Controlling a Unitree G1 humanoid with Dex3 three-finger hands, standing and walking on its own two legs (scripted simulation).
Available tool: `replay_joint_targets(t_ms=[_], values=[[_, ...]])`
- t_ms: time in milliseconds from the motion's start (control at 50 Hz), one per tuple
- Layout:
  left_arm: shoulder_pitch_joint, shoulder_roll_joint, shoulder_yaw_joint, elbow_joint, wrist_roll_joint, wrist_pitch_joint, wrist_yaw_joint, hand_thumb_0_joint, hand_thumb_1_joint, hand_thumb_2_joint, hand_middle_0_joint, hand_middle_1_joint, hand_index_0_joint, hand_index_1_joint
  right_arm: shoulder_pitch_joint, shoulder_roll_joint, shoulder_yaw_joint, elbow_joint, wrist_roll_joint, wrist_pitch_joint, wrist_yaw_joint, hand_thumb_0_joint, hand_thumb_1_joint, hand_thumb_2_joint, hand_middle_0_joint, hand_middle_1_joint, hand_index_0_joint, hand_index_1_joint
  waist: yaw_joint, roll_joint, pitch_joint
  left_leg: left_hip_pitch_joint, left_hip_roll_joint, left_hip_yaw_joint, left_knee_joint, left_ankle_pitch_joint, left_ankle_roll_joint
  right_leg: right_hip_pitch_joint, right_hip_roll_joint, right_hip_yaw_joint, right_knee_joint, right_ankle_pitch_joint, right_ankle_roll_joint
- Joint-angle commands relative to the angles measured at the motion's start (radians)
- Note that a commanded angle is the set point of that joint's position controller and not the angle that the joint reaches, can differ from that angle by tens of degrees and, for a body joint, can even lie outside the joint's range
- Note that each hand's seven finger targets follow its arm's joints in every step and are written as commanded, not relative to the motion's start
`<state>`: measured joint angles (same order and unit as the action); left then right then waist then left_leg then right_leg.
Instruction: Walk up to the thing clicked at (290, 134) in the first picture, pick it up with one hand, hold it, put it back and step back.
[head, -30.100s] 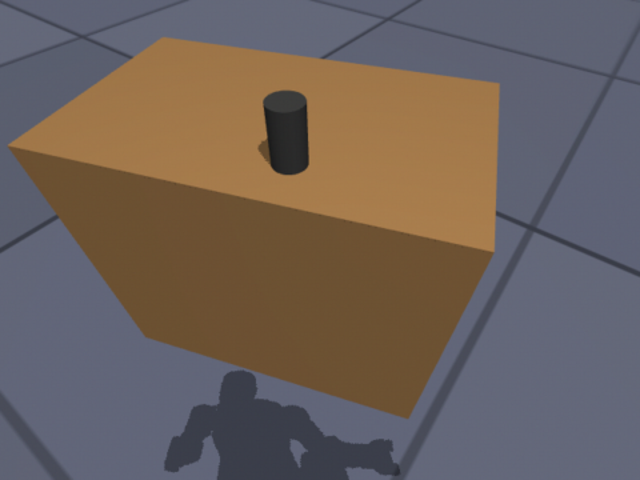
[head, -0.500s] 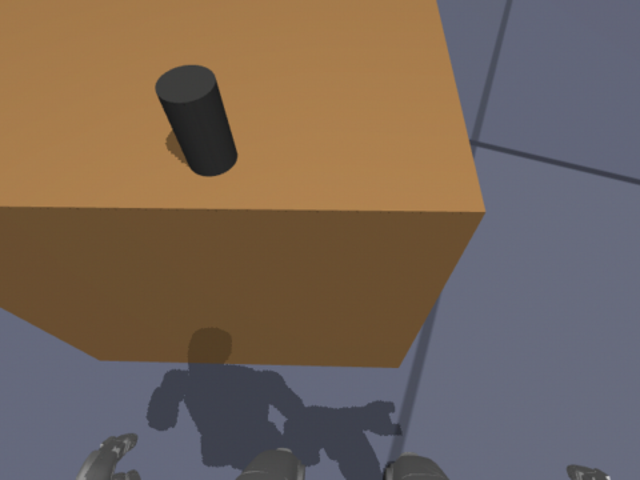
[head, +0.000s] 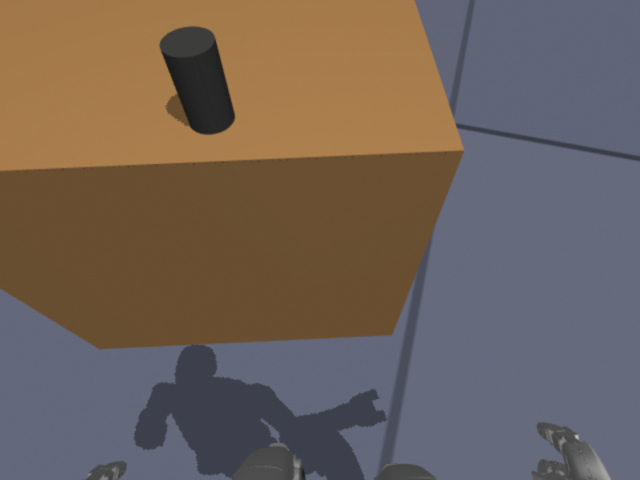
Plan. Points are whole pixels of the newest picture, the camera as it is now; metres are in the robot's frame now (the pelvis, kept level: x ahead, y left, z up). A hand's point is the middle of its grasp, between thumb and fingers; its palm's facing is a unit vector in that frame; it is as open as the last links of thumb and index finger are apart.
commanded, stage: step back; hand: left
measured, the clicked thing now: (200, 83) +0.62 +0.20 +0.11
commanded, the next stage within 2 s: none
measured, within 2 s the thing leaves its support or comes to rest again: neither
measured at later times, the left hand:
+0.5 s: hand out of the picture -0.02 +0.29 -0.14, palm faces +0.06 -0.94 -0.34, open 7.4 cm
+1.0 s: hand out of the picture -0.21 +0.24 -0.11, palm faces +0.00 -0.89 -0.45, open 7.4 cm
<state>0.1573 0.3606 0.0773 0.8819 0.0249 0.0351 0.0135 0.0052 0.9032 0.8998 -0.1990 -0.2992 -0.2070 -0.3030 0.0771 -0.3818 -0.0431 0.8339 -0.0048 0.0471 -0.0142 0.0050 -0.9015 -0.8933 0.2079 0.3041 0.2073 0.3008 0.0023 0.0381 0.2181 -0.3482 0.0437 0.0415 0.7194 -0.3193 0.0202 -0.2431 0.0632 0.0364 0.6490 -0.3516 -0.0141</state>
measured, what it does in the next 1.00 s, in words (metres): walks backwards: left foot, then right foot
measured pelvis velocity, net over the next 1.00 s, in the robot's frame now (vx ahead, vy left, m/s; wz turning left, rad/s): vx -0.29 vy -0.04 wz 0.00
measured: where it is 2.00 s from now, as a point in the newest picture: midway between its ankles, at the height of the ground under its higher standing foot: outside the picture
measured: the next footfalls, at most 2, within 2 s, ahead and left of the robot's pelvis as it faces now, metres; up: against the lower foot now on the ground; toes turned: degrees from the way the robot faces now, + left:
left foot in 0.34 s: -0.08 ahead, +0.14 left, +0.00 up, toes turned +0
right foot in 0.76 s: -0.22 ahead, -0.14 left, +0.00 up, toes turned +0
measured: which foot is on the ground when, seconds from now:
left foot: down 0.00-0.00, up 0.02-0.32, down 0.34-0.80, up 0.82-1.00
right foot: down 0.00-0.36, up 0.38-0.74, down 0.76-1.00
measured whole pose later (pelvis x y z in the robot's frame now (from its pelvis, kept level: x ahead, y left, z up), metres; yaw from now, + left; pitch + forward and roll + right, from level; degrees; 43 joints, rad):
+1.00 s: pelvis -0.29 -0.04 +0.01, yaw +0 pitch -1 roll +3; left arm 0.21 0.35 0.08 0.82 0.05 0.06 0.00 0.01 0.90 0.90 -0.20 -0.30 -0.21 -0.30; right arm 0.20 -0.42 -0.05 0.86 -0.01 0.04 -0.04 0.01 -0.90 -0.89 0.21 0.30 0.20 0.30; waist 0.02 0.03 0.13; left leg -0.48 -0.11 -0.14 1.13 -0.47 -0.02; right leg -0.32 -0.02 0.02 0.60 -0.27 -0.03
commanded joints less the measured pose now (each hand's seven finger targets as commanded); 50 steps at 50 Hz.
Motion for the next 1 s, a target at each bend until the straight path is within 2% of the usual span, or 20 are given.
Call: replay_joint_targets(t_ms=[0,20,100,200,260,300,320,340,360,380,440,460,600,720,740,760,780,800,880,980], values=[[0.023,0.368,0.084,-0.105,0.013,-0.032,0.005,0.000,0.900,0.900,-0.200,-0.300,-0.200,-0.300,-0.021,-0.178,-0.056,-0.085,0.015,-0.003,-0.019,0.000,-0.900,-0.900,0.200,0.300,0.200,0.300,0.055,-0.324,-0.222,-0.082,-0.133,-0.106,0.338,-0.321,-0.006,-0.036,-0.459,0.540,-0.317,0.454,-0.323],[-0.016,0.350,0.086,-0.135,0.017,-0.038,0.006,0.000,0.900,0.900,-0.200,-0.300,-0.200,-0.300,0.011,-0.213,-0.070,-0.066,0.011,0.001,-0.022,0.000,-0.900,-0.900,0.200,0.300,0.200,0.300,0.035,-0.269,-0.167,-0.046,-0.107,-0.213,0.486,-0.346,-0.018,-0.139,-0.483,0.565,-0.321,0.476,-0.343],[-0.070,0.237,0.065,-0.160,0.005,-0.028,0.012,0.000,0.900,0.900,-0.200,-0.300,-0.200,-0.300,0.096,-0.188,-0.049,-0.020,0.018,-0.012,-0.019,0.000,-0.900,-0.900,0.200,0.300,0.200,0.300,-0.014,-0.165,-0.195,-0.097,-0.168,-0.210,0.489,-0.194,-0.023,-0.023,-0.250,0.190,-0.228,0.538,-0.185],[0.038,0.217,0.061,-0.168,0.017,-0.016,0.019,0.000,0.900,0.900,-0.200,-0.300,-0.200,-0.300,0.088,-0.171,-0.037,-0.047,0.007,-0.031,-0.026,0.000,-0.900,-0.900,0.200,0.300,0.200,0.300,0.058,-0.206,-0.294,-0.152,-0.115,-0.136,0.186,-0.222,-0.053,0.254,-0.265,0.182,-0.145,0.635,-0.205],[0.002,0.238,0.059,-0.190,0.007,-0.002,0.018,0.000,0.900,0.900,-0.200,-0.300,-0.200,-0.300,0.150,-0.174,-0.047,-0.033,-0.004,-0.038,-0.024,0.000,-0.900,-0.900,0.200,0.300,0.200,0.300,0.030,-0.273,-0.327,-0.038,-0.057,-0.093,-0.075,-0.156,-0.033,0.235,-0.283,0.197,-0.093,0.605,-0.189],[-0.045,0.248,0.052,-0.204,-0.008,0.014,0.009,0.000,0.900,0.900,-0.200,-0.300,-0.200,-0.300,0.222,-0.181,-0.061,0.001,-0.020,-0.047,-0.021,0.000,-0.900,-0.900,0.200,0.300,0.200,0.300,-0.019,-0.231,-0.337,0.124,-0.067,-0.048,-0.341,0.125,-0.011,0.118,-0.241,0.151,0.005,0.507,-0.128],[-0.028,0.210,0.042,-0.210,-0.010,0.021,0.006,0.000,0.900,0.900,-0.200,-0.300,-0.200,-0.300,0.195,-0.219,-0.075,-0.008,-0.032,-0.051,-0.021,0.000,-0.900,-0.900,0.200,0.300,0.200,0.300,-0.002,-0.130,-0.322,0.187,0.009,-0.189,-0.355,0.187,0.012,-0.013,-0.180,0.135,0.062,0.330,-0.077],[-0.021,0.166,0.033,-0.220,-0.013,0.020,0.005,0.000,0.900,0.900,-0.200,-0.300,-0.200,-0.300,0.165,-0.316,-0.097,-0.021,-0.048,-0.053,-0.019,0.000,-0.900,-0.900,0.200,0.300,0.200,0.300,-0.001,0.119,-0.312,0.259,0.226,-0.471,-0.386,0.345,0.093,-0.221,-0.025,0.064,0.235,0.015,-0.028],[-0.069,0.209,0.057,-0.211,-0.007,0.023,0.017,0.000,0.900,0.900,-0.200,-0.300,-0.200,-0.300,0.125,-0.381,-0.104,-0.039,-0.042,-0.047,-0.008,0.000,-0.900,-0.900,0.200,0.300,0.200,0.300,-0.032,0.147,-0.263,0.085,0.354,-0.567,-0.396,0.376,0.240,-0.211,0.046,0.114,0.408,-0.291,-0.002],[-0.090,0.229,0.064,-0.204,0.003,0.023,0.023,0.000,0.900,0.900,-0.200,-0.300,-0.200,-0.300,0.087,-0.391,-0.109,-0.049,-0.040,-0.051,-0.012,0.000,-0.900,-0.900,0.200,0.300,0.200,0.300,-0.048,0.173,-0.217,-0.047,0.417,-0.662,-0.443,0.303,0.312,-0.171,0.029,0.184,0.558,-0.308,0.000],[0.035,0.221,0.068,-0.143,-0.017,0.022,0.008,0.000,0.900,0.900,-0.200,-0.300,-0.200,-0.300,-0.039,-0.249,-0.070,-0.073,-0.043,-0.057,-0.020,0.000,-0.900,-0.900,0.200,0.300,0.200,0.300,0.059,0.063,-0.189,0.085,0.197,-0.288,-0.338,0.429,0.185,-0.264,0.053,0.203,0.644,-0.143,-0.004],[0.046,0.218,0.071,-0.140,-0.015,0.021,0.002,0.000,0.900,0.900,-0.200,-0.300,-0.200,-0.300,-0.003,-0.229,-0.066,-0.065,-0.035,-0.060,-0.021,0.000,-0.900,-0.900,0.200,0.300,0.200,0.300,0.053,0.078,-0.184,0.126,0.168,-0.259,-0.321,0.428,0.160,-0.283,0.065,0.186,0.625,-0.114,0.002],[0.022,0.192,0.053,-0.148,0.001,0.005,-0.002,0.000,0.900,0.900,-0.200,-0.300,-0.200,-0.300,0.121,-0.239,-0.081,-0.065,-0.023,-0.048,-0.024,0.000,-0.900,-0.900,0.200,0.300,0.200,0.300,-0.040,0.142,-0.274,0.361,0.204,-0.248,-0.248,0.517,0.232,-0.248,0.004,0.091,0.307,-0.163,0.067],[0.213,0.195,0.061,-0.042,0.002,0.005,-0.021,0.000,0.900,0.900,-0.200,-0.300,-0.200,-0.300,0.001,-0.299,-0.091,-0.110,-0.021,-0.016,-0.014,0.000,-0.900,-0.900,0.200,0.300,0.200,0.300,0.047,0.196,-0.339,0.101,0.184,-0.214,-0.202,0.245,0.152,0.104,-0.051,-0.039,-0.174,0.043,-0.004],[0.214,0.216,0.068,-0.037,0.010,0.001,-0.019,0.000,0.900,0.900,-0.200,-0.300,-0.200,-0.300,0.002,-0.269,-0.078,-0.107,-0.015,-0.012,-0.012,0.000,-0.900,-0.900,0.200,0.300,0.200,0.300,0.052,0.139,-0.326,0.029,0.135,-0.195,-0.160,0.161,0.103,0.140,-0.062,0.004,-0.224,0.076,-0.025],[0.191,0.284,0.088,-0.055,0.027,-0.004,-0.020,0.000,0.900,0.900,-0.200,-0.300,-0.200,-0.300,0.018,-0.216,-0.065,-0.118,-0.006,-0.011,-0.012,0.000,-0.900,-0.900,0.200,0.300,0.200,0.300,0.042,-0.047,-0.274,-0.148,0.019,-0.159,-0.005,-0.001,0.038,0.141,-0.206,0.265,-0.279,-0.004,-0.069],[0.107,0.385,0.109,-0.099,0.023,-0.001,-0.021,0.000,0.900,0.900,-0.200,-0.300,-0.200,-0.300,-0.011,-0.172,-0.057,-0.138,0.000,-0.015,-0.025,0.000,-0.900,-0.900,0.200,0.300,0.200,0.300,0.059,-0.285,-0.201,-0.233,-0.154,-0.104,0.199,-0.261,-0.021,-0.032,-0.394,0.474,-0.362,0.001,-0.180],[0.039,0.429,0.112,-0.131,0.030,-0.002,-0.016,0.000,0.900,0.900,-0.200,-0.300,-0.200,-0.300,-0.016,-0.224,-0.081,-0.121,-0.009,-0.012,-0.041,0.000,-0.900,-0.900,0.200,0.300,0.200,0.300,0.077,-0.312,-0.136,-0.150,-0.106,-0.190,0.396,-0.323,-0.034,-0.257,-0.496,0.587,-0.426,-0.058,-0.288],[-0.120,0.244,0.074,-0.166,0.021,-0.009,-0.003,0.000,0.900,0.900,-0.200,-0.300,-0.200,-0.300,0.137,-0.195,-0.057,-0.033,0.002,-0.020,-0.030,0.000,-0.900,-0.900,0.200,0.300,0.200,0.300,-0.042,-0.188,-0.148,-0.134,-0.170,-0.210,0.487,-0.126,-0.021,-0.138,-0.235,0.138,-0.263,0.238,-0.135],[0.040,0.214,0.068,-0.165,0.025,-0.002,0.013,0.000,0.900,0.900,-0.200,-0.300,-0.200,-0.300,0.116,-0.169,-0.037,-0.049,-0.011,-0.041,-0.039,0.000,-0.900,-0.900,0.200,0.300,0.200,0.300,0.054,-0.228,-0.240,-0.237,-0.140,-0.142,0.306,-0.207,-0.055,0.210,-0.274,0.144,-0.165,0.519,-0.187]])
